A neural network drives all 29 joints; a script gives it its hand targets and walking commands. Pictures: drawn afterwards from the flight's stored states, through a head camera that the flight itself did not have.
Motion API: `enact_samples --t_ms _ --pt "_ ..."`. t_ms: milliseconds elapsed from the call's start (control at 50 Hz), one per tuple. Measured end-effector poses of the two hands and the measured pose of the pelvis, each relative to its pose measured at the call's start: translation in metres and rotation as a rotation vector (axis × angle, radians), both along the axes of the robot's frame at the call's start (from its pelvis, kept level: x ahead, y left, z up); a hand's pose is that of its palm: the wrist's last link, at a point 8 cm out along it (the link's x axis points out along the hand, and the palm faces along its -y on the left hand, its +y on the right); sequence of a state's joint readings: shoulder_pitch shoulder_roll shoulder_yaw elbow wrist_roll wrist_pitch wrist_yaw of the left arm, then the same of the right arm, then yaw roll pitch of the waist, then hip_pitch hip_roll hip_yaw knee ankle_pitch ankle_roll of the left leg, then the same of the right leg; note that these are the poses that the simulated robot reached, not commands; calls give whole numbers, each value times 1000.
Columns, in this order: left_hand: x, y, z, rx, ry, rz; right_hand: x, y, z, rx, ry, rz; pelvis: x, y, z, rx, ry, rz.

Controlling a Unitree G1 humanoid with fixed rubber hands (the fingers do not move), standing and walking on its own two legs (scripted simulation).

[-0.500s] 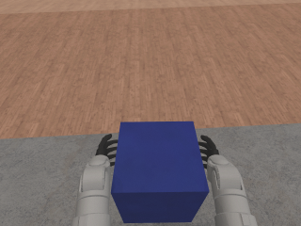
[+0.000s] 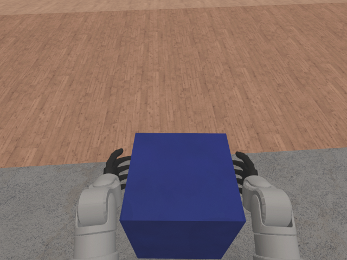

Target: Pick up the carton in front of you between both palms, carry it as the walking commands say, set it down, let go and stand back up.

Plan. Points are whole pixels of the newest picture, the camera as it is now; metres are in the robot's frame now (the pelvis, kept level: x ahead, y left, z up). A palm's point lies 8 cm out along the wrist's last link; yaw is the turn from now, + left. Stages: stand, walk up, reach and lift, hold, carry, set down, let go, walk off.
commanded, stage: carry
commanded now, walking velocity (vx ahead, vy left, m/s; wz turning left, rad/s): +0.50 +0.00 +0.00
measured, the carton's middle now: (180, 198) +0.28 +0.01 +0.02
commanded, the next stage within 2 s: none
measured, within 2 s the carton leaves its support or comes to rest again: neither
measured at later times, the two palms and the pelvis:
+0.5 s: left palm (136, 107) +0.56 +0.14 +0.09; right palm (230, 108) +0.54 -0.16 +0.08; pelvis +0.29 -0.01 -0.01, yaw +0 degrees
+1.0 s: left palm (141, 56) +0.89 +0.15 +0.12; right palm (211, 57) +0.89 -0.15 +0.11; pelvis +0.62 -0.01 +0.00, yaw +2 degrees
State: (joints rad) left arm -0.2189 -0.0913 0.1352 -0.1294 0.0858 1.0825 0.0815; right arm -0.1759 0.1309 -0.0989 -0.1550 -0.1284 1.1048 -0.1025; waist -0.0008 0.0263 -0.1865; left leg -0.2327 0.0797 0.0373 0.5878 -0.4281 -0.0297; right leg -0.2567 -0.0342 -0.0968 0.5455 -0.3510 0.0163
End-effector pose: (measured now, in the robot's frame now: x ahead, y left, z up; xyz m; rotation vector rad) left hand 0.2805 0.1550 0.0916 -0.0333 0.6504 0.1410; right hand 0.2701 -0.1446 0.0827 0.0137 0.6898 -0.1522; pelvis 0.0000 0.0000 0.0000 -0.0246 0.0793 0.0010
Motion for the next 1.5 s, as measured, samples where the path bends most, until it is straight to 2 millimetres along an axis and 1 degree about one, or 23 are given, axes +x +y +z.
enact_samples --t_ms 80,140,180,240,340,400,440,540,560,600,660,720,780,840,920,1000,1060,1160,1240,1300,1360,1420,1500 --pt "27 -3 -1 -45 12 40 33 -3 5 1 11 3 35 -1 2 17 24 50" --pt "48 9 -3 -41 18 61 64 9 8 20 18 10 63 3 3 42 29 39" --pt "67 17 -6 -42 9 68 85 16 5 17 8 20 83 10 -3 40 18 -6" --pt "101 16 -4 -40 41 42 109 15 3 14 39 -2 114 16 2 25 13 -40" --pt "170 -1 11 -35 45 -28 155 -1 15 28 43 -78 170 17 14 -9 21 -24" --pt "213 -10 14 -34 23 -42 195 -9 19 29 21 -93 209 11 13 -18 19 -10" --pt "240 -14 10 -30 15 -37 225 -14 15 28 14 -85 238 5 7 -20 11 -6" --pt "306 -22 -13 -16 17 23 311 -22 -10 30 17 -14 318 -19 -18 -7 -37 34" --pt "317 -22 -18 -10 32 38 327 -22 -15 30 33 3 331 -23 -18 -8 -39 40" --pt "334 -21 -24 -9 83 68 353 -21 -21 31 84 30 353 -29 -12 0 -38 58" --pt "357 -17 -25 -17 135 112 388 -17 -21 21 137 75 385 -36 2 17 -29 75" --pt "387 -16 -16 -16 133 136 424 -15 -14 15 135 105 419 -40 14 37 -18 73" --pt "425 -16 -4 -10 107 136 461 -15 -5 19 108 109 458 -39 20 51 -10 66" --pt "469 -17 7 -3 70 116 499 -17 4 26 71 90 498 -35 22 57 -9 59" --pt "536 -16 20 -3 4 80 554 -16 15 38 5 47 557 -25 17 51 -16 47" --pt "608 -9 26 -24 -71 53 619 -9 25 34 -70 8 622 -11 2 42 -28 30" --pt "666 -1 23 -48 -115 32 670 -1 30 24 -116 -21 671 2 -13 50 -43 1" --pt "743 3 28 -66 -50 -1 734 3 37 33 -52 -76 726 15 2 28 -27 -21" --pt "805 3 49 -75 -67 -17 791 3 58 27 -70 -92 770 20 14 7 -18 -14" --pt "857 3 67 -48 -99 -32 845 3 76 1 -100 -68 805 18 19 2 -14 -5" --pt "910 2 78 -20 -94 -33 901 2 87 -25 -92 -40 844 14 19 2 -7 1" --pt "962 -1 80 -1 -68 -27 958 -1 89 -34 -65 -14 888 7 15 8 -4 9" --pt "1036 -9 76 28 -41 -11 1039 -9 79 -34 -38 26 952 -7 0 19 -4 25"
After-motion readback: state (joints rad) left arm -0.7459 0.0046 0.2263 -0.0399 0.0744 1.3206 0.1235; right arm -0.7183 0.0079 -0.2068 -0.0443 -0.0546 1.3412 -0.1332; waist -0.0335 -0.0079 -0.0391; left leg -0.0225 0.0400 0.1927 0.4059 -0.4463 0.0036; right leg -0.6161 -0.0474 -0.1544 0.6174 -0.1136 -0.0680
